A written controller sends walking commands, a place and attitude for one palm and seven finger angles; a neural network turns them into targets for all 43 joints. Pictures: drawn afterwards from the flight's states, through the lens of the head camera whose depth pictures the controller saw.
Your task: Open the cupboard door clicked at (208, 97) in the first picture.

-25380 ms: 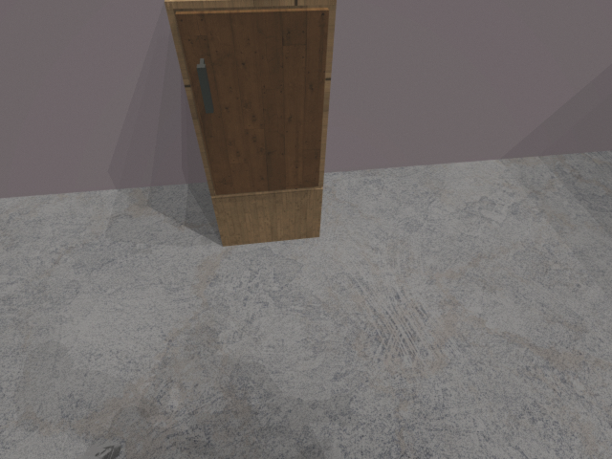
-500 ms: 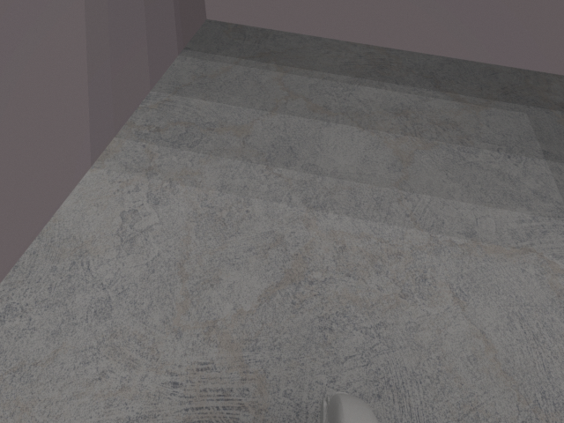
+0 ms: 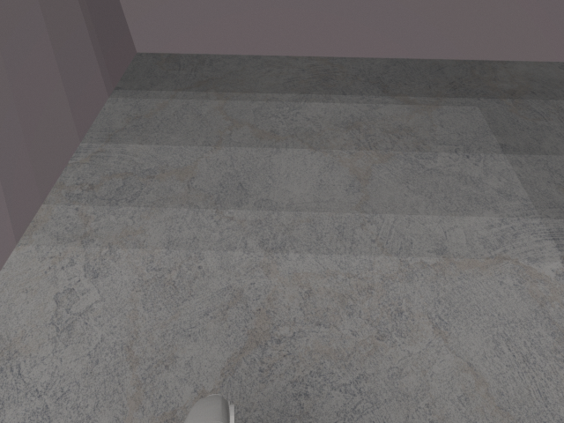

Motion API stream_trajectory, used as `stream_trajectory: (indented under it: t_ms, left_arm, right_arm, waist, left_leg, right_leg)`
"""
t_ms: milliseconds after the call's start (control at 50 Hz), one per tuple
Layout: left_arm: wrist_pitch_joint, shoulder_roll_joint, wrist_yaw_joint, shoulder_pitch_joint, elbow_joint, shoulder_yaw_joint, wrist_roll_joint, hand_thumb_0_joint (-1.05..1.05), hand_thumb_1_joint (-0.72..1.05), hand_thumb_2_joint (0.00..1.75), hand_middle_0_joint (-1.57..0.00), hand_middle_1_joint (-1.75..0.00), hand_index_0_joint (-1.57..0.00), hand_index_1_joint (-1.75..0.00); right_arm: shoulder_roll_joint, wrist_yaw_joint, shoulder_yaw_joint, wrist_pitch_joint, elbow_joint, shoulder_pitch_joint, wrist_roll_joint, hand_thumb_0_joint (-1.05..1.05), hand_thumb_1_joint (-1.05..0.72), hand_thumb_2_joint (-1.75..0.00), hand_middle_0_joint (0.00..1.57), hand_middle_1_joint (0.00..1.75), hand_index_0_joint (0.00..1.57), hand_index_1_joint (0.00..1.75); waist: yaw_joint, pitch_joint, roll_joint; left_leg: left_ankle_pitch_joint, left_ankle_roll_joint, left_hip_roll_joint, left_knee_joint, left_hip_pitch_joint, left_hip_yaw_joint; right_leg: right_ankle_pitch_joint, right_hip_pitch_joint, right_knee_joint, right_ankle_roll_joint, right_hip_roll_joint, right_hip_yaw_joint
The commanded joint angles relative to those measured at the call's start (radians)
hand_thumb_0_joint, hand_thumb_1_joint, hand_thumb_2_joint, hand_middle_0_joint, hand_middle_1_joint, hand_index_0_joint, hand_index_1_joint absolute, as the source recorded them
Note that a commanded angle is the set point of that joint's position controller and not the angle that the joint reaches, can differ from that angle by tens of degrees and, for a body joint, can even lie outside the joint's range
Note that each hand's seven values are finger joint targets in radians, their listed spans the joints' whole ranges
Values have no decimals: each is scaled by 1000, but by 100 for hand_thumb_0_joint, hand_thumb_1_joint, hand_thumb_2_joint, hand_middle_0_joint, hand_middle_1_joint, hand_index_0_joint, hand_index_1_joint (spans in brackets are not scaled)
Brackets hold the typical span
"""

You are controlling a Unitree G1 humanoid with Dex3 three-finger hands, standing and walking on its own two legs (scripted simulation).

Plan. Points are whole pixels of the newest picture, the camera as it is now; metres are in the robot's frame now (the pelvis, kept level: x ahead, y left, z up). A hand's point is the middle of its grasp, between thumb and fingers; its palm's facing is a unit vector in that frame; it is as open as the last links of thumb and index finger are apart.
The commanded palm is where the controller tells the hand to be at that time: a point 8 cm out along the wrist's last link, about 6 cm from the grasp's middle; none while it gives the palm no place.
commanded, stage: walk to a spot facing it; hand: left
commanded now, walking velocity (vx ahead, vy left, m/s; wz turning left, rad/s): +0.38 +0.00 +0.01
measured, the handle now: out of the picture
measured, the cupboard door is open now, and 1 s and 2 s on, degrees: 46 46 46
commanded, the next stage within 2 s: turn to face it in 0.46 s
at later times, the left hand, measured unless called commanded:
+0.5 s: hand (172, 355) +0.26 +0.21 -0.18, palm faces -0.01 -0.99 -0.15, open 7.4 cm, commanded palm none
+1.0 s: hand (217, 246) +0.49 +0.17 -0.18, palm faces +0.08 -0.98 -0.17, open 7.2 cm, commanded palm none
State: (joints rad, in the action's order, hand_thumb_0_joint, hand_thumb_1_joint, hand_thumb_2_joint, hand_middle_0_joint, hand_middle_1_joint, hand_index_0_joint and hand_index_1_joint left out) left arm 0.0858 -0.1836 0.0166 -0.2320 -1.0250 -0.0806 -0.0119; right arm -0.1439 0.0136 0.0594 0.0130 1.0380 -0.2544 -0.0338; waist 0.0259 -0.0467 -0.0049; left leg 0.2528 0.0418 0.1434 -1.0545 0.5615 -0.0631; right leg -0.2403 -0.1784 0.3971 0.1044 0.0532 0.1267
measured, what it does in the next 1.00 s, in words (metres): walks ahead: left foot, then right foot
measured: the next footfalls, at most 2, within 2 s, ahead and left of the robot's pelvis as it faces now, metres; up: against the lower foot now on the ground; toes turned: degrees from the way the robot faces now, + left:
left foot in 0.30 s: +0.29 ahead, +0.15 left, +0.00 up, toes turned +6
right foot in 0.70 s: +0.43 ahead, -0.13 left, +0.00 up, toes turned -15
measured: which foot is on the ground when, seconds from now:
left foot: up 0.00-0.28, down 0.30-0.70, up 0.72-1.00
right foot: down 0.00-0.30, up 0.32-0.68, down 0.70-1.00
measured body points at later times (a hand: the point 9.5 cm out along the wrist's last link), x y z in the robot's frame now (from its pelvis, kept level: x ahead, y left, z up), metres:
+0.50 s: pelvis +0.24 +0.04 +0.00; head +0.27 +0.05 +0.44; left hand +0.26 +0.27 -0.17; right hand +0.28 -0.20 -0.15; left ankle +0.25 +0.14 -0.74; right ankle +0.22 -0.09 -0.66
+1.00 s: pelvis +0.39 -0.01 -0.01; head +0.43 +0.01 +0.44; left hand +0.49 +0.22 -0.16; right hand +0.42 -0.24 -0.16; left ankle +0.40 +0.10 -0.71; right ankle +0.39 -0.12 -0.74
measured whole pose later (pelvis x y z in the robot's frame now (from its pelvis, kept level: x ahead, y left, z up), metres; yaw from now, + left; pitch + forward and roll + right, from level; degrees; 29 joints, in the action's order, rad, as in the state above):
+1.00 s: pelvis +0.39 -0.01 -0.01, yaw +4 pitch +1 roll +0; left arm 0.03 -0.16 0.03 -0.12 -0.96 -0.06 -0.03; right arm -0.14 -0.01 0.05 -0.04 1.03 -0.24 -0.02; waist 0.04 -0.07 0.04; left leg 0.40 0.04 0.07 -0.83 0.44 -0.12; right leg -0.31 -0.25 0.56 0.00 -0.14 0.30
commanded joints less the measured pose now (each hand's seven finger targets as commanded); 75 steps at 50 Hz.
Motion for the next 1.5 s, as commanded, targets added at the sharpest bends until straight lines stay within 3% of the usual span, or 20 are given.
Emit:
stream_trajectory:
  t_ms: [0, 160, 240, 280, 300, 360, 440, 560, 640, 700, 820, 980, 1000, 1040, 1100, 1180, 1360, 1380, 1420, 1480]
  left_arm:
    - [16, -51, -11, -132, -12, 17, -4, 0, 90, 90, -20, -30, -20, -30]
    - [14, -97, -1, -227, -79, 28, -4, 0, 90, 90, -20, -30, -20, -30]
    - [11, -118, 1, -196, -83, 17, 1, 0, 90, 90, -20, -30, -20, -30]
    - [17, -39, -17, -222, -34, 30, 14, 0, 90, 90, -20, -30, -20, -30]
    - [12, -64, -11, -140, -7, 27, 5, 0, 90, 90, -20, -30, -20, -30]
    - [-18, -12, -27, -77, -7, 15, -12, 0, 90, 90, -20, -30, -20, -30]
    - [-65, 47, -34, -121, -11, 16, -20, 0, 90, 90, -20, -30, -20, -30]
    - [-74, 7, -47, 45, 58, 18, -16, 0, 90, 90, -20, -30, -20, -30]
    - [-52, -59, -31, -73, 14, 22, -15, 0, 90, 90, -20, -30, -20, -30]
    - [-28, -245, -4, -251, -33, -7, 1, 0, 90, 90, -20, -30, -20, -30]
    - [-48, -129, 20, 50, 77, 12, -7, 0, 90, 90, -20, -30, -20, -30]
    - [-68, -157, 12, 35, 110, -24, -10, 0, 90, 90, -20, -30, -20, -30]
    - [-74, -146, 10, 37, 115, -22, -8, 0, 90, 90, -20, -30, -20, -30]
    - [-90, -75, 4, 104, 206, -1, 1, 0, 90, 90, -20, -30, -20, -30]
    - [-95, -95, 2, 145, 194, -9, -14, 0, 90, 90, -20, -30, -20, -30]
    - [-101, -96, -5, 76, 161, -8, -5, 0, 90, 90, -20, -30, -20, -30]
    - [-97, -118, -3, -8, 182, -4, 2, 0, 90, 90, -20, -30, -20, -30]
    - [-89, -139, 1, -54, 173, -11, 0, 0, 90, 90, -20, -30, -20, -30]
    - [-72, -296, 14, -96, 180, -34, -24, 0, 90, 90, -20, -30, -20, -30]
    - [-73, -205, 20, 38, 204, -3, -9, 0, 90, 90, -20, -30, -20, -30]
  right_arm:
    - [-41, -27, 7, 10, -56, 9, 8, 0, -90, -90, 20, 30, 20, 30]
    - [-70, -44, -7, 30, -126, 258, 18, 0, -90, -90, 20, 30, 20, 30]
    - [-131, -15, 7, 49, -35, -36, 5, 0, -90, -90, 20, 30, 20, 30]
    - [-310, 4, 47, 51, 20, -303, -10, 0, -90, -90, 20, 30, 20, 30]
    - [-299, 7, 40, 42, 12, -272, 4, 0, -90, -90, 20, 30, 20, 30]
    - [-144, 16, 1, 67, -30, -96, 1, 0, -90, -90, 20, 30, 20, 30]
    - [-100, 14, -1, 75, -26, -72, 4, 0, -90, -90, 20, 30, 20, 30]
    - [-141, 8, -8, 51, -11, -134, 0, 0, -90, -90, 20, 30, 20, 30]
    - [-146, 6, -19, 37, 17, -130, 12, 0, -90, -90, 20, 30, 20, 30]
    - [-102, 2, -18, 12, -9, -136, 34, 0, -90, -90, 20, 30, 20, 30]
    - [-45, -13, -10, -43, 13, -125, 23, 0, -90, -90, 20, 30, 20, 30]
    - [-66, -31, 3, -37, -78, -39, 13, 0, -90, -90, 20, 30, 20, 30]
    - [-100, -33, 14, -34, -77, -80, 11, 0, -90, -90, 20, 30, 20, 30]
    - [-299, -15, 56, -26, -91, -180, -3, 0, -90, -90, 20, 30, 20, 30]
    - [-264, 9, 47, -18, -128, -59, 4, 0, -90, -90, 20, 30, 20, 30]
    - [-259, 11, 37, -4, -159, 7, 8, 0, -90, -90, 20, 30, 20, 30]
    - [-297, -9, 64, -39, -206, 127, 8, 0, -90, -90, 20, 30, 20, 30]
    - [-280, -10, 63, -42, -218, 144, 15, 0, -90, -90, 20, 30, 20, 30]
    - [-176, -24, 47, -39, -254, 161, 25, 0, -90, -90, 20, 30, 20, 30]
    - [-204, -33, 54, -67, -201, 151, 15, 0, -90, -90, 20, 30, 20, 30]
  waist:
    - [-16, -16, 88]
    - [-61, -76, 77]
    - [84, 89, 65]
    - [134, 305, -250]
    - [118, 243, -121]
    - [21, 1, -86]
    - [-48, 7, -97]
    - [-15, -60, -108]
    - [-85, 31, -44]
    - [-144, 208, 283]
    - [-2, 93, 161]
    - [-6, 70, 119]
    - [21, 95, 40]
    - [91, 122, -352]
    - [41, 113, -263]
    - [-3, 152, -130]
    - [-41, 121, -166]
    - [-65, 122, -123]
    - [-100, 104, 356]
    - [-23, 44, 236]
  left_leg:
    - [-80, 1, 12, 90, 103, 26]
    - [-67, -32, -52, 346, 53, -35]
    - [-125, -94, -126, 546, -479, -85]
    - [-318, -304, 342, 652, -905, 496]
    - [-274, -307, 361, 699, -772, 495]
    - [-174, -210, 254, 806, -432, 259]
    - [-270, -168, 174, 840, -333, -10]
    - [-294, -159, 158, 817, -324, -84]
    - [-330, -109, 80, 612, -287, -67]
    - [452, -22, -100, 3, -56, -36]
    - [172, 3, -41, -57, -94, 16]
    - [36, -8, -89, 419, -239, -84]
    - [-71, -20, -75, 529, -348, -44]
    - [-606, -276, 325, 712, -458, 522]
    - [-349, -233, 216, 704, -392, 414]
    - [-584, -197, 117, 651, -454, 243]
    - [-304, -172, 55, 619, -259, 320]
    - [-220, -139, 16, 567, -176, 311]
    - [352, 0, -227, 137, 100, 56]
    - [220, 6, -122, -239, 66, 123]
  right_leg:
    - [221, 83, -218, 96, -289, -244]
    - [528, 222, -161, 64, -309, -196]
    - [780, 89, 230, -2, -249, -114]
    - [-263, -362, 835, -65, -30, -46]
    - [-295, -419, 966, -52, -69, -134]
    - [-106, -454, 963, -77, -162, -168]
    - [-23, -356, 708, -96, -182, -119]
    - [70, -270, 362, -93, -150, -42]
    - [165, 57, 147, -87, -104, 2]
    - [597, 322, -21, 109, -555, -404]
    - [399, -21, -73, 17, -424, -33]
    - [289, -38, 114, -37, -418, 68]
    - [204, -95, 226, -73, -396, 89]
    - [-501, -421, 661, -186, -158, 42]
    - [-274, -497, 847, -174, -169, -133]
    - [-180, -415, 718, -193, -142, -124]
    - [-89, -83, 225, -172, -59, -64]
    - [3, 37, 85, -165, -77, -69]
    - [137, 164, -140, 3, -523, -505]
    - [234, -15, -77, 31, -434, -309]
